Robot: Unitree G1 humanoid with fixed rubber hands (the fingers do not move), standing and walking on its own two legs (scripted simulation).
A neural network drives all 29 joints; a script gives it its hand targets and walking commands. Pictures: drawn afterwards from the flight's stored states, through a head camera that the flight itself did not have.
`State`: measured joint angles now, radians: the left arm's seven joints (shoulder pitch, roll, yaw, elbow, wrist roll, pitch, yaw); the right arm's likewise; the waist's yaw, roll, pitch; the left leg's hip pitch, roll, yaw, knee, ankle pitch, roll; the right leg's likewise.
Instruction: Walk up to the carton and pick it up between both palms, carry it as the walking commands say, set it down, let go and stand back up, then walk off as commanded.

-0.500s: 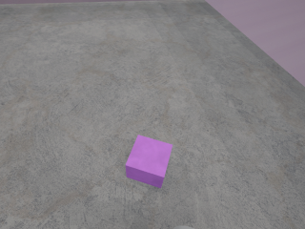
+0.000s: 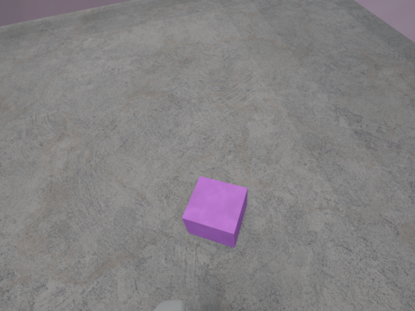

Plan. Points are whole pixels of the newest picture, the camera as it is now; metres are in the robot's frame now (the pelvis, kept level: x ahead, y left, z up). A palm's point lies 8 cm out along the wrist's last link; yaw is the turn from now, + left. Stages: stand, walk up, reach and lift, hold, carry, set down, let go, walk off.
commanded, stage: walk up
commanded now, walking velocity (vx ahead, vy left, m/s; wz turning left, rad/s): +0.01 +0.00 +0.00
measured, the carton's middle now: (217, 211) +0.60 +0.08 -0.68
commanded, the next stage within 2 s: none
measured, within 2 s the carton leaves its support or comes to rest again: neither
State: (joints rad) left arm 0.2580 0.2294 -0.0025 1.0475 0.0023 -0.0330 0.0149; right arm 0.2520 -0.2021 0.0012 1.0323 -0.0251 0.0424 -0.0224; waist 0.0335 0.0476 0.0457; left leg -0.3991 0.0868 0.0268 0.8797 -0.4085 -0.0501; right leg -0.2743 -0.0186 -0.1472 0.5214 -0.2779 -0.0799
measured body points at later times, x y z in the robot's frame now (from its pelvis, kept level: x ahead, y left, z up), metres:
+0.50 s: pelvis +0.02 +0.03 +0.00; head +0.03 +0.05 +0.45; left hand +0.06 +0.28 -0.16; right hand -0.04 -0.21 -0.15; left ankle -0.08 +0.17 -0.74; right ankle +0.01 -0.07 -0.72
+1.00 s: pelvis +0.03 +0.04 -0.01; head +0.04 +0.05 +0.44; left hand +0.05 +0.29 -0.17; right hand +0.06 -0.19 -0.16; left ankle +0.06 +0.17 -0.74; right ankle +0.03 -0.06 -0.74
